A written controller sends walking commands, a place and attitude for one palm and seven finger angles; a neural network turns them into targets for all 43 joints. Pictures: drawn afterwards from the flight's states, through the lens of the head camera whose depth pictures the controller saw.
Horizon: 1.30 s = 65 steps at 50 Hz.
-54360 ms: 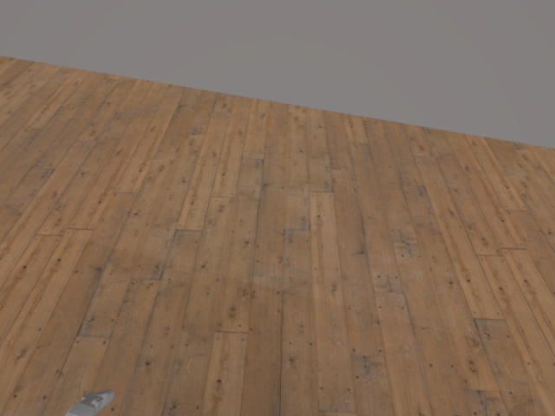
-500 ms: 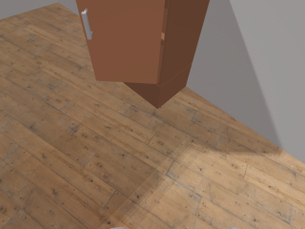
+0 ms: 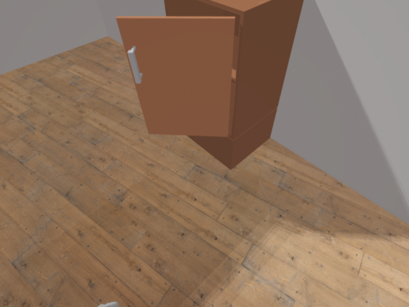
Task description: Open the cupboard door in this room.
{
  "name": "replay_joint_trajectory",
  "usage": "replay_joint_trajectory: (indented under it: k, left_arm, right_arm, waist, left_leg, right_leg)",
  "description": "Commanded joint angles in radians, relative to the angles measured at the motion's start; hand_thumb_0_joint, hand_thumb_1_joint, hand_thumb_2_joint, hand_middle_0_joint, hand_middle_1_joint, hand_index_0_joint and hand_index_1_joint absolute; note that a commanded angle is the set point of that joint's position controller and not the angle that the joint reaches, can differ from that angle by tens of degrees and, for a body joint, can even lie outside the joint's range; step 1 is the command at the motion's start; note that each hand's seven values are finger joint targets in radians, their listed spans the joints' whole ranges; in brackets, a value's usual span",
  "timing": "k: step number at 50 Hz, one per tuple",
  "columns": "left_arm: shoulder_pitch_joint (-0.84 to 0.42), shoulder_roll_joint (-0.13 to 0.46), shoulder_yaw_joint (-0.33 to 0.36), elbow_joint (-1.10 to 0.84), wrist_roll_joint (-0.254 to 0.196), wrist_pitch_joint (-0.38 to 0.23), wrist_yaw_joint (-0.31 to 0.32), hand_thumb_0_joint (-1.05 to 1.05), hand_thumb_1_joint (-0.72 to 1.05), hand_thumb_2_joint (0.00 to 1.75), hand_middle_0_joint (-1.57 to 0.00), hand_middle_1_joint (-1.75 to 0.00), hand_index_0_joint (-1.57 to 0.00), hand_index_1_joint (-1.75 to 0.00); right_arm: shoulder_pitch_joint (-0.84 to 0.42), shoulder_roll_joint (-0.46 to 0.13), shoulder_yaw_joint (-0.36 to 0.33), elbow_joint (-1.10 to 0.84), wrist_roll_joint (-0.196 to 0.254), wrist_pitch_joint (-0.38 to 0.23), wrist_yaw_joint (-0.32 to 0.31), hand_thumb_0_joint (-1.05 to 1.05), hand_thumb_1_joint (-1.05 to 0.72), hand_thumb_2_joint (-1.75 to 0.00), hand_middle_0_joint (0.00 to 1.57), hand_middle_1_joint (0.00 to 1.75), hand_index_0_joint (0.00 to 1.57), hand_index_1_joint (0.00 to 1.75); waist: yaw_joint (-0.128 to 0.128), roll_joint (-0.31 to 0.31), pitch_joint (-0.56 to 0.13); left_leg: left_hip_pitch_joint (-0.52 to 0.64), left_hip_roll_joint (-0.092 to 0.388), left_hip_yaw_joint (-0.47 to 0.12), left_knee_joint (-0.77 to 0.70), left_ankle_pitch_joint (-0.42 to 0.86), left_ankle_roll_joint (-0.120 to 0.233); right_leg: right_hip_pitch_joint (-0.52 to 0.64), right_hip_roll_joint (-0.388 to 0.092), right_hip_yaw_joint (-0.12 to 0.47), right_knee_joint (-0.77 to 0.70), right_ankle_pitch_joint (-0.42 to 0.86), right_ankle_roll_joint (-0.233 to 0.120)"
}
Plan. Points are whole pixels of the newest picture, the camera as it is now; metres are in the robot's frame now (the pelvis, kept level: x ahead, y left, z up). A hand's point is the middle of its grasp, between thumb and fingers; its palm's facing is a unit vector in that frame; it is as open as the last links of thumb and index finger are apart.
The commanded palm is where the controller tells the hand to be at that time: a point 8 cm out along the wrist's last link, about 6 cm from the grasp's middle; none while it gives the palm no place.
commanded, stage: take the last steps up to it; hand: left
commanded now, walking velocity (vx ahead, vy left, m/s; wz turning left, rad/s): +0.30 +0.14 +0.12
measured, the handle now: (136, 64) +0.98 +0.32 -0.04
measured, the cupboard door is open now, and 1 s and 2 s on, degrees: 42 42 42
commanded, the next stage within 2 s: come to a stop and stand still in 1.00 s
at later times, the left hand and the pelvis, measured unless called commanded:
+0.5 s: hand out of the picture +0.09 +0.27 -0.18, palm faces +0.14 -0.98 -0.15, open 7.4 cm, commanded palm none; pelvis +0.17 +0.10 +0.00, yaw +2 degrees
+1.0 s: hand (132, 186) +0.47 +0.25 -0.15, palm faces -0.06 -0.98 -0.18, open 7.4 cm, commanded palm none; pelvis +0.34 +0.08 +0.00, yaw +0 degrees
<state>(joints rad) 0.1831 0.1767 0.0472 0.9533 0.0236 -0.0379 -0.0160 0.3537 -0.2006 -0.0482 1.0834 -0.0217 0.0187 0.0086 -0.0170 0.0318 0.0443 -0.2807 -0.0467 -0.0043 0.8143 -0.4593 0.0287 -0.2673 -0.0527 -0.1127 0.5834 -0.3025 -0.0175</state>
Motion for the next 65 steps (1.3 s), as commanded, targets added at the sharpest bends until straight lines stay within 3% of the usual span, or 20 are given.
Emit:
replay_joint_trajectory:
  k: [1,5,14,17,18,19,20,22,28,37,44,45,46,47,48,53,59,61,63,65]
  left_arm:
    - [0.145,0.144,0.028,0.010,-0.005,-0.022,0.028,0.00,0.90,0.90,-0.20,-0.30,-0.20,-0.30]
    - [0.185,0.109,0.020,0.043,-0.008,-0.048,0.029,0.00,0.90,0.90,-0.20,-0.30,-0.20,-0.30]
    - [0.252,0.142,0.022,0.126,0.007,-0.044,0.030,0.00,0.90,0.90,-0.20,-0.30,-0.20,-0.30]
    - [0.220,0.156,0.030,0.128,0.004,-0.031,0.030,0.00,0.90,0.90,-0.20,-0.30,-0.20,-0.30]
    - [0.226,0.132,0.025,0.124,0.002,-0.027,0.026,0.00,0.90,0.90,-0.20,-0.30,-0.20,-0.30]
    - [0.283,0.077,0.019,0.110,-0.010,-0.021,0.021,0.00,0.90,0.90,-0.20,-0.30,-0.20,-0.30]
    - [0.237,0.057,0.009,0.072,-0.011,-0.019,0.023,0.00,0.90,0.90,-0.20,-0.30,-0.20,-0.30]
    - [0.124,0.058,0.007,0.051,-0.010,-0.018,0.023,0.00,0.90,0.90,-0.20,-0.30,-0.20,-0.30]
    - [0.179,0.025,0.018,0.085,0.002,0.021,0.006,0.00,0.90,0.90,-0.20,-0.30,-0.20,-0.30]
    - [-0.057,0.048,0.014,-0.029,0.004,0.021,-0.006,0.00,0.90,0.90,-0.20,-0.30,-0.20,-0.30]
    - [-0.044,0.058,0.006,-0.026,0.002,0.004,-0.002,0.00,0.90,0.90,-0.20,-0.30,-0.20,-0.30]
    - [0.046,0.082,0.015,0.004,0.002,-0.003,0.000,0.00,0.90,0.90,-0.20,-0.30,-0.20,-0.30]
    - [0.179,0.150,0.034,0.043,0.005,-0.016,0.009,0.00,0.90,0.90,-0.20,-0.30,-0.20,-0.30]
    - [0.297,0.239,0.054,0.079,0.000,-0.018,0.018,0.00,0.90,0.90,-0.20,-0.30,-0.20,-0.30]
    - [0.298,0.243,0.052,0.078,-0.010,-0.018,0.028,0.00,0.90,0.90,-0.20,-0.30,-0.20,-0.30]
    - [0.113,0.097,0.016,0.051,-0.011,-0.034,0.037,0.00,0.90,0.90,-0.20,-0.30,-0.20,-0.30]
    - [0.061,0.098,0.013,0.061,-0.009,-0.018,0.044,0.00,0.90,0.90,-0.20,-0.30,-0.20,-0.30]
    - [0.066,0.102,0.005,0.071,-0.016,-0.002,0.050,0.00,0.90,0.90,-0.20,-0.30,-0.20,-0.30]
    - [0.129,0.056,-0.010,0.073,-0.023,0.021,0.061,0.00,0.90,0.90,-0.20,-0.30,-0.20,-0.30]
    - [0.149,0.059,-0.010,0.074,-0.014,0.051,0.063,0.00,0.90,0.90,-0.20,-0.30,-0.20,-0.30]
  right_arm:
    - [-0.121,-0.086,-0.027,-0.108,-0.008,-0.029,0.011,0.00,-0.90,-0.90,0.20,0.30,0.20,0.30]
    - [-0.085,-0.034,-0.018,-0.079,-0.004,-0.018,0.023,0.00,-0.90,-0.90,0.20,0.30,0.20,0.30]
    - [-0.254,-0.006,-0.003,-0.146,0.002,-0.042,0.044,0.00,-0.90,-0.90,0.20,0.30,0.20,0.30]
    - [-0.124,-0.053,-0.014,-0.108,-0.002,-0.061,0.032,0.00,-0.90,-0.90,0.20,0.30,0.20,0.30]
    - [0.021,-0.115,-0.027,-0.064,-0.008,-0.065,0.019,0.00,-0.90,-0.90,0.20,0.30,0.20,0.30]
    - [0.152,-0.233,-0.056,-0.037,-0.021,-0.073,0.003,0.00,-0.90,-0.90,0.20,0.30,0.20,0.30]
    - [0.226,-0.278,-0.064,-0.027,-0.010,-0.064,-0.015,0.00,-0.90,-0.90,0.20,0.30,0.20,0.30]
    - [0.093,-0.214,-0.044,-0.055,-0.007,-0.068,-0.026,0.00,-0.90,-0.90,0.20,0.30,0.20,0.30]
    - [-0.043,-0.080,-0.006,-0.081,-0.002,-0.098,-0.033,0.00,-0.90,-0.90,0.20,0.30,0.20,0.30]
    - [0.052,-0.079,-0.007,-0.051,-0.007,-0.101,-0.028,0.00,-0.90,-0.90,0.20,0.30,0.20,0.30]
    - [0.108,-0.086,0.003,0.001,-0.011,-0.084,-0.032,0.00,-0.90,-0.90,0.20,0.30,0.20,0.30]
    - [0.098,-0.078,0.003,0.002,-0.002,-0.085,-0.031,0.00,-0.90,-0.90,0.20,0.30,0.20,0.30]
    - [0.080,-0.054,0.006,-0.013,0.009,-0.089,-0.026,0.00,-0.90,-0.90,0.20,0.30,0.20,0.30]
    - [0.078,-0.033,0.008,-0.042,0.014,-0.087,-0.020,0.00,-0.90,-0.90,0.20,0.30,0.20,0.30]
    - [0.027,-0.065,0.002,-0.050,0.014,-0.079,-0.023,0.00,-0.90,-0.90,0.20,0.30,0.20,0.30]
    - [-0.009,0.021,0.006,-0.029,0.006,-0.050,-0.016,0.00,-0.90,-0.90,0.20,0.30,0.20,0.30]
    - [-0.006,0.051,0.022,-0.016,0.007,-0.039,-0.020,0.00,-0.90,-0.90,0.20,0.30,0.20,0.30]
    - [0.008,-0.005,0.013,-0.010,0.005,-0.043,-0.025,0.00,-0.90,-0.90,0.20,0.30,0.20,0.30]
    - [0.001,-0.120,-0.004,-0.028,0.007,-0.044,-0.042,0.00,-0.90,-0.90,0.20,0.30,0.20,0.30]
    - [-0.075,-0.147,-0.011,-0.050,0.006,-0.022,-0.052,0.00,-0.90,-0.90,0.20,0.30,0.20,0.30]
  waist:
    - [0.050,-0.212,0.099]
    - [0.031,-0.157,0.035]
    - [0.065,-0.228,0.066]
    - [-0.010,-0.170,0.009]
    - [-0.070,-0.051,-0.075]
    - [-0.101,0.223,-0.215]
    - [-0.124,0.308,-0.267]
    - [-0.076,0.130,-0.150]
    - [0.041,0.067,-0.011]
    - [0.004,-0.010,0.046]
    - [0.016,0.014,-0.008]
    - [0.055,-0.015,-0.056]
    - [0.109,-0.129,-0.135]
    - [0.129,-0.324,-0.179]
    - [0.140,-0.209,-0.157]
    - [0.023,-0.136,-0.054]
    - [-0.003,-0.105,-0.066]
    - [-0.010,-0.072,-0.095]
    - [0.006,0.085,-0.134]
    - [0.018,0.099,-0.026]
  left_leg:
    - [-0.400,0.119,-0.060,0.322,0.161,-0.034]
    - [-0.361,0.135,0.009,0.240,0.269,-0.073]
    - [-0.236,0.107,0.107,-0.158,0.274,-0.050]
    - [0.071,0.063,0.138,-0.303,0.284,-0.022]
    - [0.268,0.083,0.119,-0.329,0.266,-0.011]
    - [0.485,0.326,-0.200,-0.361,0.274,0.066]
    - [0.510,0.441,-0.392,-0.499,0.288,0.132]
    - [0.326,0.442,-0.332,-0.540,0.276,0.157]
    - [0.055,0.331,-0.063,-0.658,0.284,0.112]
    - [0.192,0.338,-0.035,-0.685,0.371,0.162]
    - [0.204,0.287,0.061,-0.447,0.615,0.090]
    - [0.128,0.242,0.093,-0.336,0.586,0.058]
    - [-0.068,0.172,0.140,-0.147,0.449,0.015]
    - [-0.290,0.048,0.200,0.114,-0.058,-0.035]
    - [-0.319,0.079,0.079,0.287,-0.175,-0.034]
    - [-0.233,0.149,0.032,0.183,0.057,-0.063]
    - [0.005,0.079,0.087,-0.227,0.273,-0.081]
    - [0.167,0.113,0.053,-0.369,0.579,-0.065]
    - [0.200,0.326,-0.130,-0.350,1.024,0.057]
    - [0.057,0.353,-0.132,-0.418,0.854,0.102]
  right_leg:
    - [0.128,-0.341,0.389,-0.459,-0.169,-0.092]
    - [0.187,-0.273,0.136,-0.419,0.243,-0.072]
    - [0.211,-0.271,0.039,-0.347,0.378,-0.070]
    - [0.099,-0.246,0.003,-0.164,0.384,-0.043]
    - [0.027,-0.197,-0.039,0.035,0.336,-0.025]
    - [-0.176,-0.056,-0.095,0.323,-0.053,0.020]
    - [-0.289,0.015,-0.012,0.574,-0.319,0.016]
    - [-0.377,-0.064,0.080,0.763,-0.198,-0.008]
    - [-0.293,-0.088,0.098,0.616,0.039,0.016]
    - [-0.343,-0.078,0.072,0.248,0.111,0.020]
    - [-0.029,0.010,-0.014,-0.058,0.112,-0.012]
    - [0.147,0.005,0.010,-0.105,0.175,-0.026]
    - [0.403,-0.131,0.186,-0.107,0.289,-0.084]
    - [0.571,-0.366,0.462,-0.207,0.463,-0.205]
    - [0.488,-0.428,0.497,-0.259,0.490,-0.272]
    - [0.215,-0.253,0.157,-0.295,0.672,-0.162]
    - [0.112,-0.171,0.081,-0.206,0.666,-0.122]
    - [0.048,-0.123,0.066,-0.108,0.511,-0.054]
    - [0.006,-0.031,0.028,-0.052,0.060,0.024]
    - [0.026,-0.005,0.040,0.006,-0.152,0.028]
